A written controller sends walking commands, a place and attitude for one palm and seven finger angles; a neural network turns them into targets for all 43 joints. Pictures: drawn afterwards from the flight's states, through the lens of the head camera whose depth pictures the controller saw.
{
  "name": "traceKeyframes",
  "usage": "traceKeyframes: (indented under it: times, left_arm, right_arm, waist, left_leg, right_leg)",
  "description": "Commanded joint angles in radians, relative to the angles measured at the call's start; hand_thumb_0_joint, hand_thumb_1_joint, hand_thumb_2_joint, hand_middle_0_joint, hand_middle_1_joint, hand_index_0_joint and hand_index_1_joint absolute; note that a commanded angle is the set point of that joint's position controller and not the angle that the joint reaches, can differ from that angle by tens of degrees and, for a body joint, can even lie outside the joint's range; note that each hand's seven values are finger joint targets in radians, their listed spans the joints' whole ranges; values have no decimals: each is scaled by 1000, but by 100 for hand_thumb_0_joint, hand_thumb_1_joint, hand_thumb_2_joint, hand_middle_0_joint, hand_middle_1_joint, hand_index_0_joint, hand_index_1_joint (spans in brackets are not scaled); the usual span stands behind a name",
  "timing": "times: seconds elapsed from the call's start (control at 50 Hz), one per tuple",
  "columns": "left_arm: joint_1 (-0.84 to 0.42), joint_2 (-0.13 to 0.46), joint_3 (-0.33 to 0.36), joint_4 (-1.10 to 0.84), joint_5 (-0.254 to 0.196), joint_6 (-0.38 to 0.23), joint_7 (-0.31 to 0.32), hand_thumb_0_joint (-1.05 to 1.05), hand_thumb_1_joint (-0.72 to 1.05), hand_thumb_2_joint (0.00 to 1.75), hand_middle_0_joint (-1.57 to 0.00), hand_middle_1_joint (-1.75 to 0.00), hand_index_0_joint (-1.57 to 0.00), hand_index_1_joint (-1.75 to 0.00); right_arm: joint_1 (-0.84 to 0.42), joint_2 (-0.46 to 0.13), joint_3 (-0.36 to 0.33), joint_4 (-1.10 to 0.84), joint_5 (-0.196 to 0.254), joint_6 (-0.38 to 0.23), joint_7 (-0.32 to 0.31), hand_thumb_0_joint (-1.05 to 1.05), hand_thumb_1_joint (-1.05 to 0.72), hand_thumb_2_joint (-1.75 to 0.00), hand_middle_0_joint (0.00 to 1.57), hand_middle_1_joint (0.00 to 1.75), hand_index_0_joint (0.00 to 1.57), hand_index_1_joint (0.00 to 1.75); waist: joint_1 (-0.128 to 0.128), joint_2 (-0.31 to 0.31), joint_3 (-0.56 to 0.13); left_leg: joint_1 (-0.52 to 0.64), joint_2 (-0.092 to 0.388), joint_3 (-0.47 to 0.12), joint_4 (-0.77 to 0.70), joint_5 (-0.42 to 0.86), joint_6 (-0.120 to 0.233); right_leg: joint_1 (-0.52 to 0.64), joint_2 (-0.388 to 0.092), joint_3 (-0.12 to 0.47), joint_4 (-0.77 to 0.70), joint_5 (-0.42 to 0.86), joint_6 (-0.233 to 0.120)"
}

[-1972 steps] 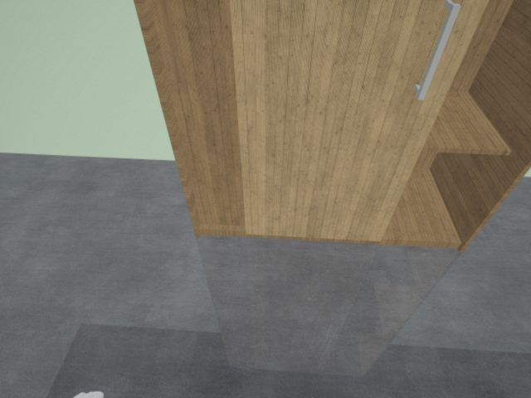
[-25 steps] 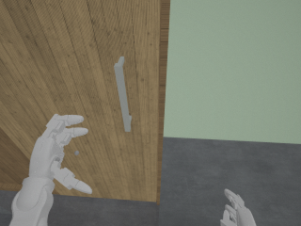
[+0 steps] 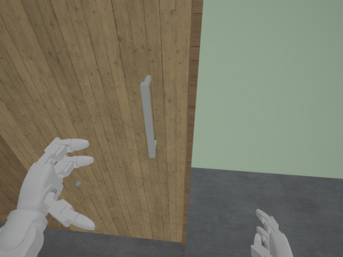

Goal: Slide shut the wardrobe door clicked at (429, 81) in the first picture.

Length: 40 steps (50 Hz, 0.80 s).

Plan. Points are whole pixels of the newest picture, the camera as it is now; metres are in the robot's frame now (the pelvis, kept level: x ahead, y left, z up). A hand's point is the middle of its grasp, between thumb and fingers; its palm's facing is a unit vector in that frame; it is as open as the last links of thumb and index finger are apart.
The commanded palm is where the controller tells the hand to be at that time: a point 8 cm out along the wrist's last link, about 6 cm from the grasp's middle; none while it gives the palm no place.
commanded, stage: draw the hand back to the body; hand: left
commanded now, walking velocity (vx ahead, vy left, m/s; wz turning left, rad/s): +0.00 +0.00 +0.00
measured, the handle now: (150, 120) +0.41 +0.11 +0.14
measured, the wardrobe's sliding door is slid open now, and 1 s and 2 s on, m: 0.00 0.00 0.00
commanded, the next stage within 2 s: step back with the hand held close in 1.04 s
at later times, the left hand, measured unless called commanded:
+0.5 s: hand (56, 174) +0.21 +0.25 +0.16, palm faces +0.39 -0.86 -0.35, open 10.4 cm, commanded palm +0.16 +0.29 +0.18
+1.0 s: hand (48, 173) +0.20 +0.27 +0.16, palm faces +0.43 -0.83 -0.35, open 7.4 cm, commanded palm +0.16 +0.30 +0.18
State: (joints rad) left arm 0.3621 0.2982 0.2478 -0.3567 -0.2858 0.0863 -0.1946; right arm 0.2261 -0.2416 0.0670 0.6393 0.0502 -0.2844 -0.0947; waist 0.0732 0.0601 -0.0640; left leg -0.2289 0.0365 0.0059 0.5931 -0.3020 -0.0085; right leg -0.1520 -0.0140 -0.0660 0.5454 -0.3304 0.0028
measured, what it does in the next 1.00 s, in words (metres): stands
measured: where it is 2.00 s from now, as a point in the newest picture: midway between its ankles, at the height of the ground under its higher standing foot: outside the picture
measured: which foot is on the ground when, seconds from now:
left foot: down 0.00-1.00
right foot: down 0.00-1.00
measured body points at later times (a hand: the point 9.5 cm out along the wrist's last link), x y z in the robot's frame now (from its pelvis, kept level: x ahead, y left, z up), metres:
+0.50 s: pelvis +0.01 +0.01 +0.01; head -0.02 -0.01 +0.46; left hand +0.18 +0.30 +0.18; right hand +0.18 -0.22 -0.07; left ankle +0.01 +0.12 -0.73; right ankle -0.02 -0.12 -0.73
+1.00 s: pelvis +0.01 +0.01 +0.01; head -0.02 +0.00 +0.46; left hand +0.17 +0.31 +0.18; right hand +0.20 -0.21 -0.07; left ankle +0.01 +0.12 -0.73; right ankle -0.02 -0.12 -0.73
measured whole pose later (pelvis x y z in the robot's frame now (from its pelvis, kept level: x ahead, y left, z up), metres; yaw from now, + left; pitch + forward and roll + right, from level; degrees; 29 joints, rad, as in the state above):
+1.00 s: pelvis +0.01 +0.01 +0.01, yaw -2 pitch -6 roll -1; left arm 0.45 0.34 0.32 -0.39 -0.09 -0.06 0.10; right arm 0.19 -0.22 0.03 0.65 -0.01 -0.13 -0.08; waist 0.09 0.05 0.02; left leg -0.10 0.03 0.05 0.45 -0.26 0.00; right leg -0.04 -0.02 -0.03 0.40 -0.27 0.02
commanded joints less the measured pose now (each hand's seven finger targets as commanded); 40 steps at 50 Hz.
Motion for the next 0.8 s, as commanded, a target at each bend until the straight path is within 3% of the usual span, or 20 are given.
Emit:
traceKeyframes:
  times: [0.0, 0.02, 0.06, 0.14, 0.16, 0.22, 0.36, 0.4, 0.42, 0.46, 0.54, 0.64, 0.68, 0.74, 0.78]
  left_arm:
    - [-95, 136, 57, -171, 145, -147, 212, 0, -26, 34, -24, -98, -24, -98]
    - [-94, 136, 51, -179, 159, -161, 233, 0, -22, 36, -24, -96, -24, -96]
    - [-106, 140, 38, -216, 180, -190, 260, 0, -15, 39, -24, -92, -24, -92]
    - [-107, 199, 90, -213, 200, -222, 295, 0, -1, 46, -23, -83, -23, -83]
    - [-107, 181, 78, -219, 203, -227, 297, 0, 3, 48, -23, -81, -23, -81]
    - [-86, 192, 99, -221, 207, -237, 307, 0, 14, 53, -23, -75, -23, -75]
    - [-33, 192, 123, -205, 209, -240, 309, 0, 39, 65, -22, -60, -22, -60]
    - [-23, 206, 142, -228, 208, -245, 310, 0, 47, 69, -22, -55, -22, -55]
    - [-5, 209, 150, -217, 208, -243, 310, 0, 50, 71, -21, -53, -21, -53]
    - [0, 209, 156, -230, 208, -243, 309, 0, 57, 74, -21, -49, -21, -49]
    - [7, 227, 185, -222, 205, -238, 310, 0, 72, 81, -21, -41, -21, -41]
    - [2, 236, 205, -245, 203, -235, 312, 0, 90, 90, -20, -30, -20, -30]
    - [-10, 218, 183, -247, 204, -232, 312, 0, 90, 90, -20, -30, -20, -30]
    - [-15, 213, 175, -220, 203, -221, 310, 0, 90, 90, -20, -30, -20, -30]
    - [-29, 222, 182, -244, 206, -222, 313, 0, 90, 90, -20, -30, -20, -30]
  right_arm:
    - [-153, -81, -54, -168, -35, -19, -3, 0, -90, -90, 20, 30, 20, 30]
    - [-154, -83, -59, -169, -36, -2, 1, 0, -90, -90, 20, 30, 20, 30]
    - [-157, -83, -63, -170, -43, 14, 5, 0, -90, -90, 20, 30, 20, 30]
    - [-166, -90, -70, -158, -50, 32, 1, 0, -90, -90, 20, 30, 20, 30]
    - [-171, -83, -70, -160, -50, 36, 1, 0, -90, -90, 20, 30, 20, 30]
    - [-170, -84, -74, -155, -52, 44, 3, 0, -90, -90, 20, 30, 20, 30]
    - [-170, -86, -80, -153, -51, 63, 9, 0, -90, -90, 20, 30, 20, 30]
    - [-168, -88, -85, -157, -50, 67, 11, 0, -90, -90, 20, 30, 20, 30]
    - [-167, -88, -86, -157, -50, 69, 10, 0, -90, -90, 20, 30, 20, 30]
    - [-163, -87, -86, -157, -51, 74, 12, 0, -90, -90, 20, 30, 20, 30]
    - [-164, -89, -89, -158, -49, 82, 12, 0, -90, -90, 20, 30, 20, 30]
    - [-161, -89, -90, -158, -50, 89, 12, 0, -90, -90, 20, 30, 20, 30]
    - [-160, -87, -89, -157, -52, 88, 13, 0, -90, -90, 20, 30, 20, 30]
    - [-164, -91, -90, -158, -51, 93, 11, 0, -90, -90, 20, 30, 20, 30]
    - [-163, -90, -90, -156, -55, 92, 10, 0, -90, -90, 20, 30, 20, 30]
  waist:
    - [-10, -63, 100]
    - [-13, -67, 73]
    - [-13, -15, 40]
    - [-7, -33, 15]
    - [-9, -4, 19]
    - [-5, -12, 5]
    - [0, -25, 55]
    - [2, -19, 24]
    - [5, -30, 27]
    - [5, 11, 27]
    - [7, -18, 45]
    - [7, 15, 29]
    - [1, 22, 30]
    - [0, -29, 48]
    - [2, 10, 31]
  left_leg:
    - [44, -16, 1, -118, 106, 29]
    - [67, -12, 6, -125, 109, 32]
    - [92, -11, 7, -147, 97, 32]
    - [120, -8, 12, -173, 105, 35]
    - [127, -8, 15, -177, 111, 36]
    - [144, -6, 16, -185, 154, 34]
    - [137, 1, 13, -204, 191, 28]
    - [152, 1, 17, -202, 211, 29]
    - [150, 1, 20, -201, 221, 30]
    - [154, 2, 21, -202, 239, 26]
    - [150, 4, 24, -202, 245, 27]
    - [161, 2, 29, -197, 266, 26]
    - [172, 0, 27, -198, 269, 27]
    - [168, 3, 25, -204, 250, 29]
    - [174, -2, 26, -204, 254, 29]
  right_leg:
    - [-125, -3, 36, -176, 117, -12]
    - [-110, -5, 40, -176, 114, -11]
    - [-81, -9, 42, -180, 96, -13]
    - [-42, -10, 42, -196, 98, -13]
    - [-42, -11, 45, -199, 104, -14]
    - [-15, -9, 39, -193, 152, -15]
    - [-4, -2, 32, -193, 188, -16]
    - [9, -2, 32, -185, 211, -16]
    - [10, -1, 34, -185, 224, -15]
    - [19, -1, 34, -183, 241, -17]
    - [18, 2, 33, -191, 248, -17]
    - [29, 2, 38, -194, 271, -18]
    - [20, 2, 37, -195, 273, -16]
    - [14, 4, 33, -204, 251, -13]
    - [23, 3, 35, -201, 259, -14]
